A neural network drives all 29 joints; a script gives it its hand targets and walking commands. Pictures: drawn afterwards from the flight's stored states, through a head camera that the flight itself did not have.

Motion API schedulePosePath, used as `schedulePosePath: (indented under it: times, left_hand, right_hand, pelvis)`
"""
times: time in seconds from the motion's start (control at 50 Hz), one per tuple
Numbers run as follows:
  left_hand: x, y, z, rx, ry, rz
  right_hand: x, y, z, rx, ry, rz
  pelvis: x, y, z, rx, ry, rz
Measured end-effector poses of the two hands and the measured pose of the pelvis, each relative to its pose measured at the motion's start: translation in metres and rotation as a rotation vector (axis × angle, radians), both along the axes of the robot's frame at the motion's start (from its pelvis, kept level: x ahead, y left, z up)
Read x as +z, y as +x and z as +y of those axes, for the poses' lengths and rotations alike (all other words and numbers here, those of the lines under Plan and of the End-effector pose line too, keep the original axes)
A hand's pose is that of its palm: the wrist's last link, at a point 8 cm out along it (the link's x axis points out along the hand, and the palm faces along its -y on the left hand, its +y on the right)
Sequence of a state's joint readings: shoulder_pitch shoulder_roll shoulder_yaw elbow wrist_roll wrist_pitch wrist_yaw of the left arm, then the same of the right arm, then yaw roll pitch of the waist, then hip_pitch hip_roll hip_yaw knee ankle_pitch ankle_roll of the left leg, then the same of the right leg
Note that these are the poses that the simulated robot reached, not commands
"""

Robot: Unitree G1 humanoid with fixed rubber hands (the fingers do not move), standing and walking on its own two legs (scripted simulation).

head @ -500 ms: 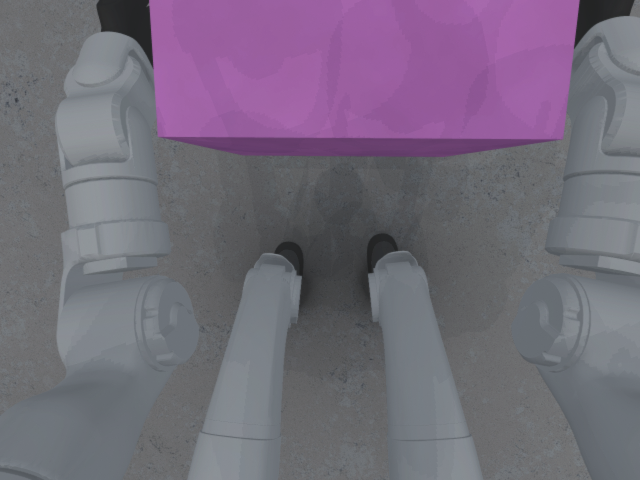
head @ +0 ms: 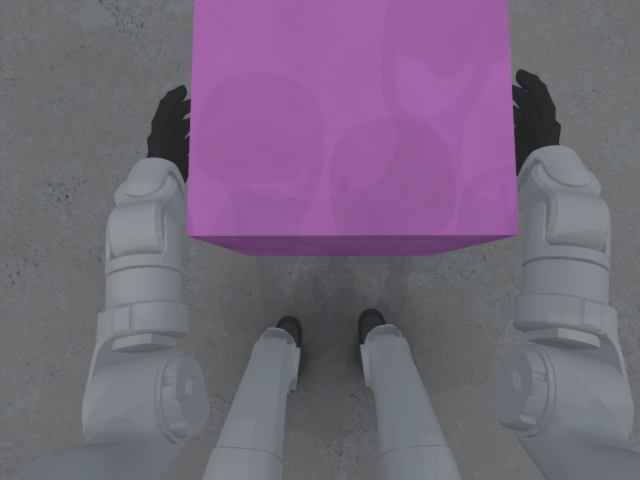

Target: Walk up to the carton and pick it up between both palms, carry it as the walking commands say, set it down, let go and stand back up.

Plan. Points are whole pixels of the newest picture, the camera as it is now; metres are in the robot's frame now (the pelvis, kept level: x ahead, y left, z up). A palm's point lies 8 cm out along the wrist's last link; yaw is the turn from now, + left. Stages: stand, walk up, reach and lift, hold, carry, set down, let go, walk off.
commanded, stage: reach and lift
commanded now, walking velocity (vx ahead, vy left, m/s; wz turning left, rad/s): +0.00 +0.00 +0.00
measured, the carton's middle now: (343, 150) +0.49 -0.03 -0.15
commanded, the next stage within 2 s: none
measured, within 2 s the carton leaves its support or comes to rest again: neither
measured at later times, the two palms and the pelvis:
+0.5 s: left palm (112, 158) +0.43 +0.18 +0.03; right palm (591, 144) +0.43 -0.22 +0.04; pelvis +0.08 -0.01 +0.06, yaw +0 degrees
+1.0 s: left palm (51, 160) +0.41 +0.18 +0.10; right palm out of the picture +0.40 -0.22 +0.11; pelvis +0.09 +0.00 +0.09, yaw +0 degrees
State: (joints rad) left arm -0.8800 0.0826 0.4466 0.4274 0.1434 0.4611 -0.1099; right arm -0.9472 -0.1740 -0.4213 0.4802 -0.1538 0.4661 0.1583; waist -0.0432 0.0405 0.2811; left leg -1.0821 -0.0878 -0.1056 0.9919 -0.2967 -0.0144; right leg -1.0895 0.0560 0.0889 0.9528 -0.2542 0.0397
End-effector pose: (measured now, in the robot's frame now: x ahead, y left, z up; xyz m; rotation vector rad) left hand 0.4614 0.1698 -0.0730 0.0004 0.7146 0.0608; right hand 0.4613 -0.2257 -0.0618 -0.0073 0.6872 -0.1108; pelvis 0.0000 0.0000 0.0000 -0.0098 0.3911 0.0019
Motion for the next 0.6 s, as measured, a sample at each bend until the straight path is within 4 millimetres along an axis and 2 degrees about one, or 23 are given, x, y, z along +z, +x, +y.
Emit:
schedulePosePath:
  times: [0.1,0.24,0.3,0.46,0.6]
  left_hand:
    - [0.038,-0.004,-0.002,0.002,-0.013,0.005]
    - [0.088,-0.003,-0.005,-0.012,-0.017,0.003]
    - [0.096,-0.004,-0.005,-0.02,-0.023,0.011]
    - [0.1,-0.026,0.005,-0.007,-0.003,0.054]
    - [0.113,-0.038,0.013,0.001,0.013,0.049]
  right_hand:
    - [0.036,-0.006,-0.003,-0.02,0.021,0.002]
    - [0.083,-0.013,-0.008,-0.04,0.029,-0.003]
    - [0.093,-0.016,-0.008,-0.038,0.013,0.005]
    - [0.097,-0.029,0.004,-0.007,0.018,0.048]
    - [0.108,-0.035,0.012,0.006,0.017,0.042]
  pelvis:
    - [0.013,0.024,-0.003,-0.002,0.007,0.069]
    - [0.033,0.055,-0.007,-0.01,0.009,0.051]
    - [0.041,0.063,-0.008,-0.021,0.011,0.028]
    - [0.058,0.082,-0.007,-0.014,0.008,-0.022]
    - [0.068,0.088,-0.004,-0.002,0.003,-0.083]
